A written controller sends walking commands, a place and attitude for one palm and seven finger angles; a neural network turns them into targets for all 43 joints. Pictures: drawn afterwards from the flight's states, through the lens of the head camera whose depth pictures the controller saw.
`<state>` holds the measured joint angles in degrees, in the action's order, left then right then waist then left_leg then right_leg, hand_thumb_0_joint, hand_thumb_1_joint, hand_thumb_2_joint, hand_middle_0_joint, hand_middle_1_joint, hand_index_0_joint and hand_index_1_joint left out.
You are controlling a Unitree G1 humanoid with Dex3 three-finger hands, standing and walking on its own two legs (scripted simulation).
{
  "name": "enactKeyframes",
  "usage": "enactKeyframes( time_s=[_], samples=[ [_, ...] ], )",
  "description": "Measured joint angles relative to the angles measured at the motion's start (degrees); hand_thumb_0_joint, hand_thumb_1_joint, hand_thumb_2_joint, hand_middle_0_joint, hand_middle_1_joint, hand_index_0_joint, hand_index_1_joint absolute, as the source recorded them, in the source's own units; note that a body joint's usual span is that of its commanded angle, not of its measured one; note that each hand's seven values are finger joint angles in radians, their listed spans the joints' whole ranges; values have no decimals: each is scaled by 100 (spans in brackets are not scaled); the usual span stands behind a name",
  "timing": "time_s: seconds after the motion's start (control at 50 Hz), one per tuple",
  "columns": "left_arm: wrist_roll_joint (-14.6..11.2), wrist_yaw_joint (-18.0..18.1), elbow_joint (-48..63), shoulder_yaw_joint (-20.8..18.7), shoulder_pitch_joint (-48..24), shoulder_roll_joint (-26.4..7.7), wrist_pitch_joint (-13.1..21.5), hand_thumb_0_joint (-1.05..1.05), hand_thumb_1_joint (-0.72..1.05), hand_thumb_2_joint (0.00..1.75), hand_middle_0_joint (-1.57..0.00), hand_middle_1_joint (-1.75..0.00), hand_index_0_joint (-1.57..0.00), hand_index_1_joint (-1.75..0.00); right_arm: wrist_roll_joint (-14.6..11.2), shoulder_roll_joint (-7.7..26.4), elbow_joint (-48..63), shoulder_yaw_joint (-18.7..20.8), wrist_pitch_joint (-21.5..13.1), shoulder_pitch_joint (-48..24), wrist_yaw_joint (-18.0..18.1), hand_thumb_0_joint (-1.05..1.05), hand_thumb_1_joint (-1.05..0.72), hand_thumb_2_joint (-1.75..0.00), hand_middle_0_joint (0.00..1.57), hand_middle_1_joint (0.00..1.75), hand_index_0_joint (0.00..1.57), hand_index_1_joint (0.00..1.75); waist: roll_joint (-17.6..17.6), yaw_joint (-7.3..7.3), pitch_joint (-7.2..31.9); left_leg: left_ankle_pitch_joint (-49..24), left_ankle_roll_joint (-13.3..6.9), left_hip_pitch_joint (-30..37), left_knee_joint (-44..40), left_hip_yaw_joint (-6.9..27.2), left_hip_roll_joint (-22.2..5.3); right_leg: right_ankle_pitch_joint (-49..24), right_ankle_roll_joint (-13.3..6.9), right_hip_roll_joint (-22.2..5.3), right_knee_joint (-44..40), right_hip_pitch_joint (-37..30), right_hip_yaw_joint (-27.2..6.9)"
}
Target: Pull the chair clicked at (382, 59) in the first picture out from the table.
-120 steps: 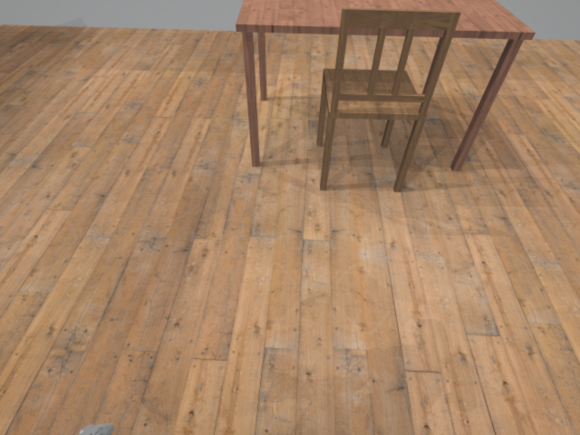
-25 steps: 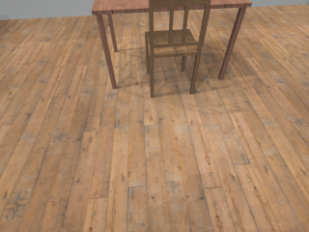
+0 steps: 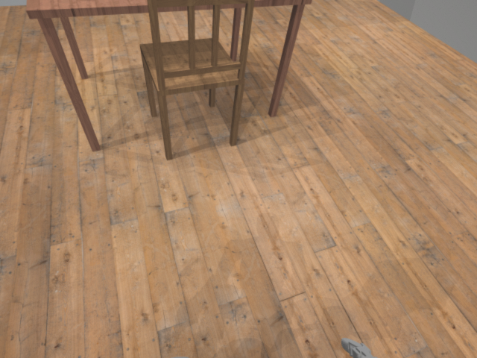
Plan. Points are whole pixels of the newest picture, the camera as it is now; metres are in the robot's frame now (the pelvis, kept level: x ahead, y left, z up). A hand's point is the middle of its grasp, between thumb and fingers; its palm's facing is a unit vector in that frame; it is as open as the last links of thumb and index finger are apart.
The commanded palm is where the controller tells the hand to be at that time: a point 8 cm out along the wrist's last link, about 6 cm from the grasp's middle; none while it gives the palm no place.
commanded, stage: walk to a spot facing it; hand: left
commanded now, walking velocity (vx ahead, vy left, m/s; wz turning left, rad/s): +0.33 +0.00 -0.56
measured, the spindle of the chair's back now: (191, 39) +1.21 +0.31 -0.10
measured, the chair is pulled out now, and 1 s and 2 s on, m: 0.00 0.00 0.00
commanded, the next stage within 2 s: turn to face it in 1.36 s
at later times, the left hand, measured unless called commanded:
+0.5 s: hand (216, 231) +0.41 +0.08 -0.17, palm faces -0.35 -0.93 -0.12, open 7.4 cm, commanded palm none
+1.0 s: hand (194, 191) +0.52 +0.16 -0.17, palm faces -0.36 -0.92 -0.17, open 7.4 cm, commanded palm none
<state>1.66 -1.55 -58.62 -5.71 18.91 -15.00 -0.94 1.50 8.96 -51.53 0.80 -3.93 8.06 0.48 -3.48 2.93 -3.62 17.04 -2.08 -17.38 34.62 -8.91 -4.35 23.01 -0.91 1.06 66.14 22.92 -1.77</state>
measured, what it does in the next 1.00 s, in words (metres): walks ahead, turning right: right foot, then left foot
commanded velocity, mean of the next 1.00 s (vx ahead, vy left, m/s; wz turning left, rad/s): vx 0.35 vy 0.00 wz -0.41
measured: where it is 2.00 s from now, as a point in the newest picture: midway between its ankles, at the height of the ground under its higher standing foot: (286, 253)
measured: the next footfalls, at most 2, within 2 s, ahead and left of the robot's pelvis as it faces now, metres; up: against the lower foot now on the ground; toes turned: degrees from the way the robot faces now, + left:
right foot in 0.46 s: +0.29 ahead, -0.13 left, +0.00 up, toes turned -22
left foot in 0.82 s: +0.51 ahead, +0.06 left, +0.00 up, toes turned -12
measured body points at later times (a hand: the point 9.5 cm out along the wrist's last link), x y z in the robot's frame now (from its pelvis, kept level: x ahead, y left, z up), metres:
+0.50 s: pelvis +0.21 -0.02 -0.02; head +0.26 -0.02 +0.43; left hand +0.43 +0.13 -0.16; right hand +0.01 -0.18 -0.14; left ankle +0.06 +0.11 -0.66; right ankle +0.26 -0.11 -0.73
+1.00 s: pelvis +0.43 -0.02 +0.01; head +0.45 +0.01 +0.46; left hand +0.54 +0.21 -0.16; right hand +0.39 -0.26 -0.12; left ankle +0.47 +0.07 -0.73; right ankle +0.34 -0.13 -0.63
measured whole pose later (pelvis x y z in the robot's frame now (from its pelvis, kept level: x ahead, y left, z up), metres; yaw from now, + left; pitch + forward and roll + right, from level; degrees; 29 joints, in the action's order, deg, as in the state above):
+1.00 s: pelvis +0.43 -0.02 +0.01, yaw -27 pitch -1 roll -2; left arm 1.7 -1.8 -59.7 -4.9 17.5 -13.5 -0.9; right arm 2.0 9.0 -55.4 1.3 -4.6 13.7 0.8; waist -2.0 1.8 -1.1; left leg 16.1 -1.3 -11.1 28.6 -13.6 -6.2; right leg 17.4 -0.8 -2.5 69.7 28.3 2.3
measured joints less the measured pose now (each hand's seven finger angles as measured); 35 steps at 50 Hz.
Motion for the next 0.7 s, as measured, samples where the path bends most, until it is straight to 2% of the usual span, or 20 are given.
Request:
enactKeyframes(
  time_s=[0.06,0.12,0.2,0.26,0.32,0.38,0.42,0.44,0.46,0.48,0.52,0.54,0.56,0.6,0.64,0.7],
  samples=[
    [32,-52,237,-65,-356,-130,-25,1,91,90,-20,-29,-19,-30,-9,-57,-232,0,-26,382,53,1,-90,-90,20,30,21,30,-4,-50,69,-55,-14,499,-542,-271,3,-626,85,-227,439,661,306],
    [53,-69,452,-92,-660,-156,-56,1,92,90,-19,-29,-19,-30,-33,-8,-463,72,-44,776,117,0,-92,-90,20,30,21,30,24,-136,131,-34,-40,905,-956,-540,46,-1101,161,-396,449,1153,355],
    [64,-91,602,-59,-1057,-92,-118,1,92,90,-19,-29,-19,-30,-34,73,-753,98,-43,1265,131,1,-92,-90,20,30,20,30,76,-293,97,111,-31,1359,-1280,-832,100,-1486,211,-543,16,1487,377],
    [64,-119,627,20,-1337,12,-148,1,92,90,-19,-29,-19,-30,-14,93,-938,96,-30,1579,133,1,-92,-90,20,30,20,30,131,-437,-4,272,13,1692,-1437,-1020,101,-1598,186,-595,-740,1450,531],
    [46,-141,632,114,-1608,142,-155,1,92,90,-19,-29,-19,-30,18,74,-1073,76,-2,1839,124,1,-91,-90,20,30,20,30,177,-605,-148,477,104,2009,-1516,-1198,65,-1500,75,-536,-1673,1224,754],
    [32,-146,663,208,-1839,288,-109,1,92,90,-19,-29,-19,-30,29,29,-1196,54,47,2057,105,1,-91,-90,20,30,20,30,242,-734,-276,780,251,2254,-1413,-1369,-45,-1222,-142,-325,-2388,914,980],
    [34,-141,692,266,-1909,366,-15,1,91,90,-19,-29,-19,-30,20,-16,-1278,37,100,2186,84,1,-91,-90,20,30,20,30,277,-773,-328,1061,346,2278,-942,-1453,-215,-1026,-324,-122,-2800,562,1138],
    [37,-140,700,296,-1896,384,61,1,91,90,-20,-29,-19,-30,1,-59,-1315,25,133,2270,62,1,-91,-90,20,30,20,30,245,-764,-320,1180,381,2169,-389,-1451,-330,-1094,-420,-52,-3072,275,1213],
    [35,-133,717,326,-1852,382,153,1,91,90,-20,-29,-19,-30,-40,-116,-1331,13,174,2363,33,1,-91,-90,20,30,20,30,160,-743,-260,1055,376,1852,505,-1330,-443,-1241,-575,-63,-3209,78,1175],
    [-8,-100,708,333,-1814,411,242,1,91,90,-20,-29,-20,-30,-76,-134,-1354,11,232,2302,22,1,-91,-90,20,30,20,30,179,-701,-284,1136,398,1392,1650,-944,-531,-1140,-601,-18,-2999,95,1153],
    [-84,-36,648,351,-1638,448,312,0,91,90,-20,-30,-20,-30,-95,-143,-1316,41,317,2014,26,1,-91,-90,20,30,20,30,228,-687,-350,1043,409,490,3426,-107,-473,-846,-533,89,-2847,-73,1091],
    [-98,2,586,353,-1511,459,310,0,91,90,-20,-30,-20,-30,-85,-140,-1252,59,338,1839,27,1,-91,-90,20,30,20,30,246,-685,-345,875,419,101,3878,149,-465,-787,-491,143,-2946,-224,1048],
    [-100,40,504,351,-1371,469,306,0,91,90,-20,-30,-20,-30,-62,-132,-1164,75,351,1653,26,2,-91,-90,20,30,20,30,264,-678,-311,714,432,-250,4050,313,-493,-791,-437,191,-3104,-374,994],
    [-134,141,366,240,-1098,471,327,-1,93,90,-20,-30,-20,-30,-21,-119,-933,105,349,1289,25,2,-91,-90,20,30,20,30,306,-663,-193,483,467,-845,3839,505,-582,-864,-372,257,-3438,-619,881],
    [-86,189,248,167,-912,355,333,-2,95,90,-21,-30,-20,-30,2,-116,-692,131,314,974,5,1,-91,-90,20,30,20,30,343,-624,-60,285,505,-1229,3212,565,-655,-879,-357,273,-3683,-807,784],
    [-38,152,98,149,-673,218,295,-2,95,90,-20,-30,-20,-30,38,8,-475,199,282,592,4,2,-94,-90,20,30,20,30,394,-503,103,-66,526,-1366,2011,525,-657,-773,-268,243,-3841,-1039,639]
  ],
)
